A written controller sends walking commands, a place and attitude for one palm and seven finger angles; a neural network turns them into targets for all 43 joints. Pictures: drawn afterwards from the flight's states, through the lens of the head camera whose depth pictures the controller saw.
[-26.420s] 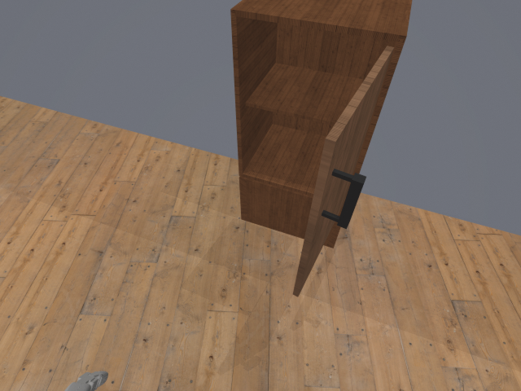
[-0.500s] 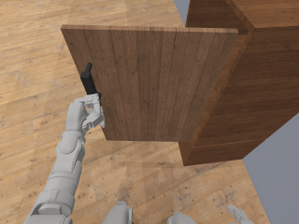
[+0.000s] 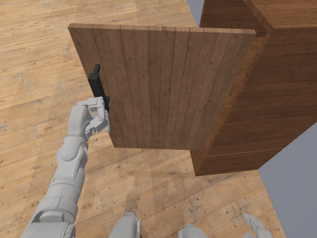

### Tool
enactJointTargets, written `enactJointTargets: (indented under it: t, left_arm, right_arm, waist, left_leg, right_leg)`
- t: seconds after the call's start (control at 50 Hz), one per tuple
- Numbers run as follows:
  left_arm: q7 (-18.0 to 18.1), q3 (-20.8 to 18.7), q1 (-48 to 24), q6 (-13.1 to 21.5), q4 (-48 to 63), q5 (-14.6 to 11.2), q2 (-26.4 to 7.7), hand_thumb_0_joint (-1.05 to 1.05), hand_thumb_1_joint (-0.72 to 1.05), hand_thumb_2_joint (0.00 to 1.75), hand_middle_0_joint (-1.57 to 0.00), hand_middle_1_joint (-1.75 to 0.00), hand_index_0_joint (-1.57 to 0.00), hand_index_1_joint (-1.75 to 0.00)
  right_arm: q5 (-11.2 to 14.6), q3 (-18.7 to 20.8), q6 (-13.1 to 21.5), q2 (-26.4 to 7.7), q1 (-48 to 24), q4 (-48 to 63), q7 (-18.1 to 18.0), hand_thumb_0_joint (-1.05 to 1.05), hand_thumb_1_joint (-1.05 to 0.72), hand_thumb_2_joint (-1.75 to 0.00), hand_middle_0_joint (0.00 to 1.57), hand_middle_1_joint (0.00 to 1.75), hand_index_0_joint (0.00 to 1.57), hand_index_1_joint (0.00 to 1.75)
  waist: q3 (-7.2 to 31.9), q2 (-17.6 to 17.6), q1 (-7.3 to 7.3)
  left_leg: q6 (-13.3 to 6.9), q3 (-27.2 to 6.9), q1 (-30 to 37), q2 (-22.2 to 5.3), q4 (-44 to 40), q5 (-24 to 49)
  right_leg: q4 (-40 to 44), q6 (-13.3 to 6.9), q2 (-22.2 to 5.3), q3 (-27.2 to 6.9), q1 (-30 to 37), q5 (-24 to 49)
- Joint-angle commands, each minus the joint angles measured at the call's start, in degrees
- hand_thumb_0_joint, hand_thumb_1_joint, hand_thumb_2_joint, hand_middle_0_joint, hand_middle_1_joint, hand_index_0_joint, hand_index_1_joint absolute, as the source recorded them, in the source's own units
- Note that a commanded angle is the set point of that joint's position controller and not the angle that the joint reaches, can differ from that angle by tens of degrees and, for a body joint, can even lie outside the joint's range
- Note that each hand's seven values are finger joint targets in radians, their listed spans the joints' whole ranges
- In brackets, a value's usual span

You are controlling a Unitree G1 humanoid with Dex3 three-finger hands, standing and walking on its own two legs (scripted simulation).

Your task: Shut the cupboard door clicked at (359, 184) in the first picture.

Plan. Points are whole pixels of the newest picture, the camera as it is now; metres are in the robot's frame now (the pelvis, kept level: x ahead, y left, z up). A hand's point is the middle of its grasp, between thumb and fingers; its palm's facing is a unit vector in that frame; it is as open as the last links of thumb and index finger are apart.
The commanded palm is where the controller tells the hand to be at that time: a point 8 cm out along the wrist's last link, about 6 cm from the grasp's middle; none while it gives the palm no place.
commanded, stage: push the door shut along its arc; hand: left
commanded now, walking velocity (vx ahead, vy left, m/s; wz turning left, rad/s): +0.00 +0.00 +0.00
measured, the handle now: (101, 90) +0.49 +0.18 +0.06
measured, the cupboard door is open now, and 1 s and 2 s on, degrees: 82 69 58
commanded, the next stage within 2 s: pull the fist back off the door in 1.82 s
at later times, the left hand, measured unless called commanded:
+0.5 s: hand (109, 100) +0.45 +0.15 +0.06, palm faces -0.14 -0.99 -0.02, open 3.1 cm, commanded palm +0.45 +0.19 +0.07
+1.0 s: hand (127, 86) +0.51 +0.11 +0.07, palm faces -0.28 -0.96 -0.02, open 3.1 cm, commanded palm +0.52 +0.15 +0.07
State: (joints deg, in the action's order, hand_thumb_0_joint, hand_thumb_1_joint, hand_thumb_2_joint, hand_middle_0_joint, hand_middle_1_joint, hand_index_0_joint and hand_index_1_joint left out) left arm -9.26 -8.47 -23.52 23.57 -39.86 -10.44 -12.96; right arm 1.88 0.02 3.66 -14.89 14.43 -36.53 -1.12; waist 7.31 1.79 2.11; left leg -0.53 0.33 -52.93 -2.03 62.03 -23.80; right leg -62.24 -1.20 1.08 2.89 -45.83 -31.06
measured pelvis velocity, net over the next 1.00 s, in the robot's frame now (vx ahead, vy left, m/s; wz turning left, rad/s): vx -0.01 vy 0.01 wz -0.02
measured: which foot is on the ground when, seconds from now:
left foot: down 0.00-1.00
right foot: down 0.00-1.00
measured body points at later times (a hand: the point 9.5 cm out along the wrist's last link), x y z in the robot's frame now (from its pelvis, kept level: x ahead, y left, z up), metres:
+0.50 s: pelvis -0.01 +0.01 -0.01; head +0.09 +0.02 +0.43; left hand +0.46 +0.21 +0.07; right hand +0.05 -0.26 -0.13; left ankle +0.06 +0.11 -0.66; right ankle -0.01 -0.11 -0.66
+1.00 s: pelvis -0.01 +0.01 -0.03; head +0.12 +0.02 +0.40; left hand +0.52 +0.16 +0.07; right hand +0.00 -0.26 -0.14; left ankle +0.06 +0.11 -0.66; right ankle -0.01 -0.11 -0.66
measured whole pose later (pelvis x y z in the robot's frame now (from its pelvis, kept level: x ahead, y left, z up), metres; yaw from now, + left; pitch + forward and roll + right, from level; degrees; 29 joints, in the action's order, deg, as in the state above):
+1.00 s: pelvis -0.01 +0.01 -0.03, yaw -1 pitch +23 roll -4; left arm -19.4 -12.6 -59.9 20.5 -71.1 -6.3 -24.8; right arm 0.6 -1.3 4.2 -16.0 20.3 -39.9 0.0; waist 7.4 3.3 10.1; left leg -1.2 -0.9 -67.9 -3.0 69.2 -24.5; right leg -68.0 -0.9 2.1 3.9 -59.9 -31.2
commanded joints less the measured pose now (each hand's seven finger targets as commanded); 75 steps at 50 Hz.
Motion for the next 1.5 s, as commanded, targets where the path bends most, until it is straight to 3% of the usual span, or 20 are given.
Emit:
enactJointTargets:
  t: [0.0, 0.06, 0.14, 0.16, 0.24, 0.38, 0.4, 0.46, 0.5, 0.62, 0.68, 0.74, 0.76, 0.88, 0.96, 1.12, 1.18, 1.24, 1.34, 1.48]
  left_arm:
    - [-0.03, -3.41, -24.23, 2.73, 10.11, -0.26, -10.98, 0.00, 0.90, 0.90, -1.30, -1.50, -1.30, -1.50]
    - [-0.57, -4.50, -28.07, 3.22, 8.37, -0.23, -12.96, 0.00, 0.90, 0.90, -1.30, -1.50, -1.30, -1.50]
    - [-2.08, -2.34, -31.46, 3.65, 3.62, -0.39, -10.23, 0.00, 0.90, 0.90, -1.30, -1.50, -1.30, -1.50]
    - [-2.44, -3.90, -32.70, 3.59, 2.17, -0.29, -12.41, 0.00, 0.90, 0.90, -1.30, -1.50, -1.30, -1.50]
    - [-4.52, -3.02, -37.13, 2.69, -4.42, 0.27, -12.24, 0.00, 0.90, 0.90, -1.30, -1.50, -1.30, -1.50]
    - [-6.73, -3.83, -45.66, 3.02, -7.66, 0.52, -14.54, 0.00, 0.90, 0.90, -1.30, -1.50, -1.30, -1.50]
    - [-7.21, -1.66, -46.56, 2.87, -8.07, 0.59, -12.17, 0.00, 0.90, 0.90, -1.30, -1.50, -1.30, -1.50]
    - [-7.67, -3.76, -47.90, 2.86, -9.13, 0.80, -14.97, 0.00, 0.90, 0.90, -1.30, -1.50, -1.30, -1.50]
    - [-8.01, -1.40, -50.80, 2.89, -9.07, 0.89, -12.70, 0.00, 0.90, 0.90, -1.30, -1.50, -1.30, -1.50]
    - [-7.52, -2.59, -55.99, 3.25, -11.08, 1.82, -15.07, 0.00, 0.90, 0.90, -1.30, -1.50, -1.30, -1.50]
    - [-7.37, -1.58, -60.73, 3.34, -12.12, 2.63, -15.13, 0.00, 0.90, 0.90, -1.30, -1.50, -1.30, -1.50]
    - [-7.34, -2.34, -63.44, 2.64, -15.22, 3.29, -16.82, 0.00, 0.90, 0.90, -1.30, -1.50, -1.30, -1.50]
    - [-7.46, -4.12, -64.52, 3.00, -14.86, 3.35, -19.21, 0.00, 0.90, 0.90, -1.30, -1.50, -1.30, -1.50]
    - [-10.19, -2.46, -67.75, 1.94, -15.90, 3.21, -18.19, 0.00, 0.90, 0.90, -1.30, -1.50, -1.30, -1.50]
    - [-10.56, -7.60, -68.09, -0.54, -20.83, 2.95, -24.06, 0.00, 0.90, 0.90, -1.30, -1.50, -1.30, -1.50]
    - [-11.58, -11.11, -70.55, -1.28, -21.25, 5.47, -30.99, 0.00, 0.90, 0.90, -1.30, -1.50, -1.30, -1.50]
    - [-13.03, -10.26, -70.00, -2.13, -20.40, 5.78, -30.06, 0.00, 0.90, 0.90, -1.30, -1.50, -1.30, -1.50]
    - [-13.77, -8.67, -71.65, -3.94, -22.06, 6.07, -28.77, 0.00, 0.90, 0.90, -1.30, -1.50, -1.30, -1.50]
    - [-14.62, -8.54, -76.77, -5.07, -22.02, 5.87, -29.47, 0.00, 0.90, 0.90, -1.30, -1.50, -1.30, -1.50]
    - [-15.79, -4.98, -81.40, -5.43, -21.37, 5.41, -25.21, 0.00, 0.90, 0.90, -1.30, -1.50, -1.30, -1.50]
  right_arm:
    - [0.33, 2.76, 2.00, -8.06, 2.91, 5.94, -0.45, 0.00, -0.90, -0.90, 0.20, 0.30, 0.20, 0.30]
    - [0.21, 2.56, 1.90, -8.36, 3.40, 5.67, -0.78, 0.00, -0.90, -0.90, 0.20, 0.30, 0.20, 0.30]
    - [0.33, 2.56, 2.12, -8.16, 3.87, 5.07, -0.42, 0.00, -0.90, -0.90, 0.20, 0.30, 0.20, 0.30]
    - [0.11, 2.59, 2.05, -8.68, 4.60, 4.58, -0.49, 0.00, -0.90, -0.90, 0.20, 0.30, 0.20, 0.30]
    - [0.30, 2.67, 1.51, -9.06, 5.96, 4.13, -0.28, 0.00, -0.90, -0.90, 0.20, 0.30, 0.20, 0.30]
    - [0.08, 3.03, 1.25, -9.81, 8.52, 2.75, -0.22, 0.00, -0.90, -0.90, 0.20, 0.30, 0.20, 0.30]
    - [0.07, 3.01, 1.26, -9.58, 8.63, 2.71, -0.02, 0.00, -0.90, -0.90, 0.20, 0.30, 0.20, 0.30]
    - [-0.20, 3.26, 1.03, -10.28, 9.90, 2.26, -0.02, 0.00, -0.90, -0.90, 0.20, 0.30, 0.20, 0.30]
    - [-0.06, 3.23, 0.93, -10.04, 10.03, 2.00, 0.24, 0.00, -0.90, -0.90, 0.20, 0.30, 0.20, 0.30]
    - [-0.37, 3.40, 1.04, -10.52, 11.54, 0.86, 0.33, 0.00, -0.90, -0.90, 0.20, 0.30, 0.20, 0.30]
    - [-0.51, 3.15, 1.35, -10.65, 11.98, 0.21, 0.43, 0.00, -0.90, -0.90, 0.20, 0.30, 0.20, 0.30]
    - [-0.65, 2.96, 1.64, -11.06, 12.81, -0.34, 0.40, 0.00, -0.90, -0.90, 0.20, 0.30, 0.20, 0.30]
    - [-0.84, 3.03, 1.79, -11.35, 13.47, -0.50, 0.26, 0.00, -0.90, -0.90, 0.20, 0.30, 0.20, 0.30]
    - [-0.93, 2.75, 2.29, -11.23, 14.26, -0.48, 0.61, 0.00, -0.90, -0.90, 0.20, 0.30, 0.20, 0.30]
    - [-0.79, 2.12, 2.02, -11.59, 15.25, -0.04, 0.53, 0.00, -0.90, -0.90, 0.20, 0.30, 0.20, 0.30]
    - [-1.10, 1.76, 1.70, -11.61, 16.74, 0.81, 0.72, 0.00, -0.90, -0.90, 0.20, 0.30, 0.20, 0.30]
    - [-1.32, 1.87, 1.45, -11.50, 17.39, 0.98, 0.92, 0.00, -0.90, -0.90, 0.20, 0.30, 0.20, 0.30]
    - [-1.19, 1.97, 0.93, -11.64, 17.62, 0.77, 0.80, 0.00, -0.90, -0.90, 0.20, 0.30, 0.20, 0.30]
    - [-1.43, 2.05, 1.28, -11.87, 18.81, -0.28, 0.27, 0.00, -0.90, -0.90, 0.20, 0.30, 0.20, 0.30]
    - [-2.06, 2.14, 2.42, -12.05, 19.27, -2.25, 0.04, 0.00, -0.90, -0.90, 0.20, 0.30, 0.20, 0.30]
  waist:
    - [19.52, 0.10, 1.75]
    - [19.60, -0.33, 2.13]
    - [18.78, 0.86, 3.25]
    - [19.38, 0.38, 3.17]
    - [18.32, -1.22, 4.59]
    - [23.77, 2.39, 5.67]
    - [23.68, 3.12, 6.13]
    - [25.07, 3.11, 6.07]
    - [24.06, 3.85, 7.11]
    - [24.60, 3.94, 8.33]
    - [24.11, 6.26, 9.39]
    - [23.32, 4.67, 10.83]
    - [24.80, 5.71, 10.38]
    - [29.17, 8.05, 11.44]
    - [27.15, 4.16, 11.71]
    - [30.30, 6.24, 11.65]
    - [33.79, 8.59, 11.38]
    - [30.66, 7.13, 12.97]
    - [31.22, 7.04, 14.36]
    - [32.44, 11.07, 15.51]
  left_leg:
    - [-0.95, -2.88, 19.38, 0.98, -7.59, 8.11]
    - [-1.05, -3.06, 18.70, 0.95, -7.12, 8.21]
    - [-0.84, -3.29, 19.36, 0.84, -6.59, 7.96]
    - [-0.91, -3.62, 18.60, 0.81, -6.25, 7.78]
    - [-1.11, -3.90, 16.60, 0.67, -5.77, 6.47]
    - [-1.15, -5.11, 19.41, 0.36, -4.07, 9.00]
    - [-1.10, -5.33, 20.17, 0.39, -4.13, 8.98]
    - [-1.18, -5.82, 20.69, 0.26, -3.66, 10.38]
    - [-1.06, -6.24, 21.53, 0.08, -3.81, 9.47]
    - [-1.14, -6.92, 21.33, -0.16, -3.34, 8.41]
    - [-1.06, -7.63, 21.59, -0.21, -3.17, 7.06]
    - [-1.37, -7.72, 19.38, -0.33, -2.45, 5.27]
    - [-1.36, -8.04, 20.08, -0.36, -2.08, 6.72]
    - [-1.45, -7.93, 21.46, -0.45, -0.02, 10.54]
    - [-2.24, -6.61, 14.34, -0.18, 1.49, 9.61]
    - [-2.35, -5.42, 10.26, -0.47, 4.50, 12.19]
    - [-2.27, -5.43, 13.03, -0.38, 5.22, 16.67]
    - [-2.44, -5.23, 11.30, -0.53, 5.65, 14.58]
    - [-2.66, -5.49, 11.52, -0.57, 6.26, 15.20]
    - [-2.49, -6.89, 17.64, -0.85, 6.95, 18.41]
  right_leg:
    - [10.55, 0.08, 0.28, -2.40, 1.66, 16.10]
    - [10.27, -0.02, 0.44, -2.67, 1.64, 16.14]
    - [10.10, -0.11, 0.50, -2.21, -1.32, 15.36]
    - [9.66, -0.21, 0.60, -2.19, -1.41, 15.00]
    - [9.42, -0.11, 0.51, -2.05, -3.66, 13.48]
    - [7.69, -0.47, 0.70, -1.69, -7.00, 13.61]
    - [7.69, -0.51, 0.77, -1.48, -8.02, 13.19]
    - [7.19, -0.71, 1.05, -1.25, -8.44, 13.61]
    - [7.48, -0.69, 1.00, -1.03, -10.67, 12.30]
    - [7.30, -0.72, 1.26, -0.99, -12.53, 10.91]
    - [6.79, -0.82, 1.32, -0.91, -15.30, 9.47]
    - [6.72, -0.69, 1.46, -1.02, -16.25, 8.46]
    - [6.11, -0.92, 1.54, -1.01, -16.24, 9.04]
    - [5.23, -0.93, 1.70, -1.11, -17.12, 11.34]
    - [5.21, -0.66, 2.18, -1.79, -14.26, 11.56]
    - [3.48, -0.46, 2.43, -2.94, -12.17, 14.96]
    - [2.47, -0.48, 2.55, -2.56, -12.17, 19.00]
    - [3.19, -0.19, 2.79, -2.47, -13.93, 17.52]
    - [3.08, -0.20, 2.99, -2.25, -14.69, 17.76]
    - [2.48, -0.66, 3.15, -0.86, -20.90, 16.64]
